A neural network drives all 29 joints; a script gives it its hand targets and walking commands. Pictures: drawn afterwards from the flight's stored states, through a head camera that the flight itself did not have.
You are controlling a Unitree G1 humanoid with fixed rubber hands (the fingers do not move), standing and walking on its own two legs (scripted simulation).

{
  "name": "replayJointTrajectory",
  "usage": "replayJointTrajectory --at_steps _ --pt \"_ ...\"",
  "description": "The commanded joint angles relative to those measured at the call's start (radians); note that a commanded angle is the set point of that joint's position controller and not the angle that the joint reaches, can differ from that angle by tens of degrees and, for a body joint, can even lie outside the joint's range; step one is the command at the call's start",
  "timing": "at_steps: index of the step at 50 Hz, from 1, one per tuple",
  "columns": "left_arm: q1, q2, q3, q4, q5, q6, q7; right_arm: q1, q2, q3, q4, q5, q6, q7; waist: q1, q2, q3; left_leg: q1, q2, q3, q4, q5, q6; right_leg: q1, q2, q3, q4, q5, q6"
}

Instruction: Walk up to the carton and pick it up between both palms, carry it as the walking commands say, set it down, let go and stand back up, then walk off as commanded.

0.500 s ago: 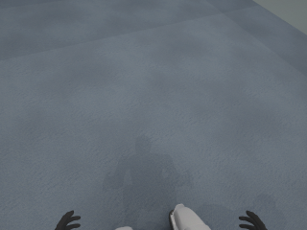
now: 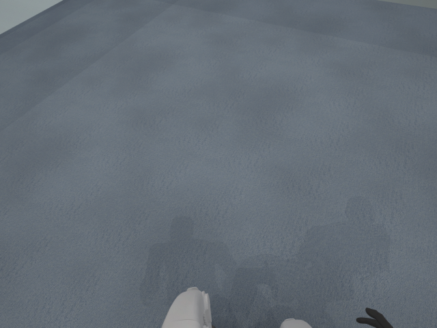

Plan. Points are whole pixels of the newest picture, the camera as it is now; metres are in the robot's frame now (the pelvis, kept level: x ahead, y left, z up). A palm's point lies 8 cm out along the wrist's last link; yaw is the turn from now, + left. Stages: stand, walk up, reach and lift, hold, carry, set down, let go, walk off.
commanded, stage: walk off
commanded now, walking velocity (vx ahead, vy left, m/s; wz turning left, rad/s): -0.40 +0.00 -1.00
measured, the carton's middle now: out of the picture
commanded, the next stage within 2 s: stand in 0.12 s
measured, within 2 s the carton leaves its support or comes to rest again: rests again in 1.90 s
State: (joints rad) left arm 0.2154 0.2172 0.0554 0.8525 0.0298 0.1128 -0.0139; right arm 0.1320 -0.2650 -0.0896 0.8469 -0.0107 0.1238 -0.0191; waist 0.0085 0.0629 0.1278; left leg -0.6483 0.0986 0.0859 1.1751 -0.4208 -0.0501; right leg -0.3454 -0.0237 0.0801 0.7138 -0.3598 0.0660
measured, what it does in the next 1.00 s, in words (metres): walks backwards, turning right: left foot, then right foot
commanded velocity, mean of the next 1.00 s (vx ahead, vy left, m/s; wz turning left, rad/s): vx -0.04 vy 0.00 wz -0.10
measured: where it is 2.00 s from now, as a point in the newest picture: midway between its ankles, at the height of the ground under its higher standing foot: outside the picture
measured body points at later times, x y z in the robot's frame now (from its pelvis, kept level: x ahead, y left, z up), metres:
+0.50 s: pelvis -0.15 +0.10 +0.02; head -0.11 +0.16 +0.47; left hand +0.02 +0.32 -0.15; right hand -0.17 -0.15 -0.09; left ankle -0.09 +0.14 -0.71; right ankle -0.28 -0.07 -0.62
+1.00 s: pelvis -0.20 +0.17 +0.02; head -0.21 +0.20 +0.47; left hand -0.16 +0.37 -0.15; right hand -0.31 -0.02 -0.13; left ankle -0.09 +0.14 -0.71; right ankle -0.31 +0.05 -0.71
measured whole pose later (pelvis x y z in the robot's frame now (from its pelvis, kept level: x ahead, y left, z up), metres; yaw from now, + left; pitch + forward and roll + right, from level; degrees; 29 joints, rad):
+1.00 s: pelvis -0.20 +0.17 +0.02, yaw -19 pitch -1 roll -2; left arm 0.36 0.11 0.02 1.15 0.02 0.03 0.02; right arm 0.35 -0.11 -0.06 1.12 -0.01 0.05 -0.02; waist -0.03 0.00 -0.05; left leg -0.32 -0.07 0.19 0.34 -0.04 0.10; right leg -0.12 -0.03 -0.03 0.51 -0.48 -0.05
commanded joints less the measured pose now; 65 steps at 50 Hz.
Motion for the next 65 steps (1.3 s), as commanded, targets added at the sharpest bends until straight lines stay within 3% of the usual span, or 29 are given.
replayJointTrajectory --at_steps 1,6,9,10,12,14,16,23,27,30,32,33,34,35,38,42,44,47,51,52,53,55,56,58,60,61,62,63,65 --pt "-0.173 0.234 0.066 -0.164 -0.003 -0.029 0.032 -0.065 -0.061 -0.012 -0.117 -0.011 -0.06 0.008 -0.006 -0.293 -0.19 0.048 -0.049 -0.093 0.165 0.104 -0.018 -0.012 -0.197 0.238 -0.286 0.453 -0.159" --pt "-0.05 0.263 0.086 -0.12 0.002 -0.031 0.013 -0.057 -0.032 0.0 -0.132 0.022 -0.061 0.002 0.051 -0.35 -0.207 0.149 -0.102 -0.118 -0.262 -0.082 -0.017 0.15 -0.204 0.445 -0.352 0.451 -0.154" --pt "-0.084 0.26 0.087 -0.107 -0.001 -0.033 0.013 0.178 -0.058 -0.013 -0.046 0.046 -0.061 -0.015 -0.014 -0.375 -0.282 0.449 -0.09 -0.126 -0.63 -0.054 0.021 0.091 -0.185 0.487 -0.445 0.111 -0.092" --pt "-0.053 0.23 0.079 -0.089 -0.012 -0.039 0.016 0.245 -0.082 -0.025 -0.01 0.045 -0.066 -0.023 -0.028 -0.271 -0.284 0.577 -0.067 -0.125 -0.776 0.023 0.037 0.011 -0.127 0.433 -0.403 -0.03 -0.046" --pt "-0.174 0.152 0.067 -0.152 -0.01 -0.042 0.015 0.156 -0.291 -0.067 -0.051 0.002 -0.079 -0.002 -0.107 0.388 -0.175 0.397 0.377 -0.635 -1.009 -0.182 0.226 -0.33 0.184 0.041 0.198 -0.217 0.038" --pt "-0.135 0.157 0.07 -0.102 0.005 -0.045 -0.008 -0.004 -0.135 -0.018 -0.091 -0.02 -0.093 0.007 -0.013 0.15 -0.091 0.157 0.271 -0.52 -0.998 -0.063 0.171 -0.196 0.144 0.191 0.457 -0.121 -0.007" --pt "0.002 0.154 0.08 -0.034 0.001 -0.041 -0.021 -0.122 -0.122 -0.011 -0.113 -0.022 -0.104 -0.001 0.074 0.135 -0.108 0.173 0.183 -0.368 -0.96 -0.003 0.129 -0.163 0.161 0.144 0.598 -0.021 -0.02" --pt "-0.087 0.13 0.057 -0.016 -0.016 -0.044 0.005 0.115 -0.092 -0.011 -0.008 0.001 -0.128 -0.011 -0.075 0.151 -0.125 0.513 0.161 -0.349 -0.922 -0.04 0.168 -0.19 0.105 0.071 0.287 -0.053 0.042" --pt "-0.048 0.127 0.045 0.028 -0.029 -0.034 0.024 0.199 -0.125 -0.021 0.051 -0.013 -0.11 -0.013 -0.094 0.198 -0.161 0.51 0.193 -0.368 -0.954 -0.04 0.202 0.019 0.09 -0.051 -0.059 -0.211 0.006" --pt "0.095 0.102 0.035 0.097 -0.033 -0.045 0.029 0.241 -0.129 -0.028 0.087 -0.003 -0.09 -0.015 -0.056 0.182 -0.156 0.41 0.188 -0.356 -0.969 -0.033 0.172 0.211 0.092 -0.105 -0.351 -0.036 -0.075" --pt "0.154 0.126 0.031 0.123 -0.019 -0.07 0.037 0.26 -0.086 -0.022 0.096 0.006 -0.094 -0.012 -0.033 0.067 -0.161 0.227 0.121 -0.259 -0.975 -0.08 0.072 0.417 -0.006 -0.033 -0.478 0.097 -0.116" --pt "0.184 0.133 0.025 0.129 -0.009 -0.081 0.04 0.248 -0.03 -0.011 0.086 0.007 -0.103 0.0 -0.019 -0.106 -0.208 0.135 0.072 -0.174 -0.814 -0.078 0.041 0.494 -0.151 0.154 -0.497 -0.082 -0.142" --pt "0.136 0.126 0.015 0.135 -0.022 -0.087 0.04 0.175 0.006 0.001 0.075 0.011 -0.114 0.009 -0.019 -0.242 -0.131 0.214 -0.029 -0.036 -0.758 0.079 0.013 0.243 -0.249 0.27 -0.559 -0.298 -0.178" --pt "0.031 0.091 0.002 0.134 -0.018 -0.096 0.048 0.144 -0.007 -0.004 0.095 -0.003 -0.114 0.019 -0.047 -0.271 -0.035 0.366 -0.027 -0.054 -0.654 0.15 0.033 -0.008 -0.216 0.204 -0.605 -0.328 -0.179" --pt "0.002 0.078 -0.014 0.153 -0.015 -0.123 0.068 0.209 0.033 0.011 0.156 -0.01 -0.12 0.039 -0.077 -0.269 -0.043 0.472 -0.025 -0.058 -0.649 0.236 0.053 -0.091 -0.124 0.091 -0.565 -0.273 -0.128" --pt "0.083 0.042 -0.018 0.197 -0.027 -0.102 0.051 0.259 0.03 0.024 0.209 -0.01 -0.125 0.035 -0.071 -0.067 0.005 0.398 0.034 -0.177 -0.885 -0.007 0.077 -0.075 -0.03 0.007 -0.404 -0.28 -0.1" --pt "0.21 -0.001 -0.023 0.244 -0.033 -0.077 0.04 0.261 -0.005 0.029 0.217 -0.002 -0.118 0.016 -0.02 0.085 -0.017 0.238 0.123 -0.325 -1.143 -0.318 0.057 0.106 0.05 -0.097 -0.244 -0.141 -0.09" --pt "0.435 0.0 -0.007 0.349 -0.014 -0.06 0.038 0.187 -0.06 0.005 0.2 0.002 -0.108 -0.009 0.052 0.151 -0.081 0.16 0.096 -0.234 -1.284 -0.283 -0.043 0.327 0.079 -0.197 -0.133 -0.136 -0.111" --pt "0.562 -0.043 -0.02 0.42 0.002 -0.069 0.067 0.184 -0.015 -0.007 0.205 0.013 -0.066 -0.016 0.061 0.012 -0.025 0.219 -0.03 -0.038 -1.124 -0.11 -0.108 0.279 0.041 -0.189 -0.395 -0.197 -0.193" --pt "0.582 -0.025 -0.015 0.414 0.0 -0.074 0.077 0.122 0.004 -0.01 0.179 0.027 -0.058 -0.011 0.087 -0.169 0.01 0.301 -0.146 0.05 -0.888 -0.04 -0.153 0.108 -0.078 -0.004 -0.618 -0.393 -0.262" --pt "0.375 0.004 -0.013 0.371 -0.007 -0.085 0.089 0.177 0.033 -0.016 0.198 0.027 -0.053 0.003 -0.001 -0.473 0.048 0.467 -0.173 -0.013 -0.326 0.038 -0.057 -0.251 -0.265 0.293 -0.703 -0.458 -0.31" --pt "-0.139 0.082 -0.002 0.19 -0.004 -0.128 0.111 0.439 0.068 -0.016 0.27 -0.003 -0.048 0.026 -0.252 -0.387 0.012 0.579 -0.101 -0.197 0.079 0.062 0.049 -0.499 -0.267 0.125 -0.658 -0.225 -0.254" --pt "-0.232 0.102 0.007 0.156 0.001 -0.138 0.113 0.485 0.056 -0.02 0.284 -0.016 -0.057 0.032 -0.286 -0.288 -0.006 0.56 -0.091 -0.209 0.095 0.061 0.079 -0.486 -0.227 0.056 -0.597 -0.137 -0.19" --pt "-0.078 0.035 0.0 0.21 0.012 -0.147 0.106 0.382 0.095 0.013 0.249 -0.018 -0.092 0.016 -0.185 -0.134 0.0 0.483 0.02 -0.239 -0.468 0.052 0.09 -0.251 -0.159 0.028 -0.456 -0.106 -0.112" --pt "0.132 -0.046 -0.01 0.3 0.006 -0.11 0.085 0.382 0.089 0.035 0.27 -0.034 -0.119 -0.006 -0.082 0.029 0.004 0.358 -0.018 -0.241 -0.842 0.068 0.032 0.023 -0.062 -0.037 -0.177 -0.064 -0.087" --pt "0.291 -0.069 -0.011 0.319 0.007 -0.094 0.076 0.335 -0.007 0.028 0.244 -0.032 -0.13 -0.016 0.009 0.2 -0.026 0.352 0.147 -0.458 -0.879 0.169 0.044 -0.015 -0.011 -0.044 -0.069 -0.129 -0.072" --pt "0.342 -0.099 -0.023 0.318 -0.016 -0.074 0.058 0.246 -0.006 0.04 0.212 0.0 -0.135 -0.023 0.031 0.357 0.04 0.177 0.214 -0.662 -1.06 0.123 0.093 -0.01 0.044 -0.093 -0.022 -0.131 -0.047" --pt "0.332 -0.062 -0.01 0.326 -0.011 -0.06 0.051 0.203 0.034 0.047 0.198 -0.001 -0.136 -0.017 0.031 0.283 0.084 0.103 0.186 -0.719 -1.133 0.01 0.085 0.037 0.038 -0.058 0.094 -0.101 -0.05" --pt "0.299 -0.045 -0.004 0.333 -0.001 -0.045 0.034 0.176 0.018 0.043 0.2 -0.013 -0.13 -0.018 0.017 0.134 0.06 0.101 0.131 -0.588 -1.111 -0.218 0.061 0.049 0.018 -0.029 0.149 -0.055 -0.059"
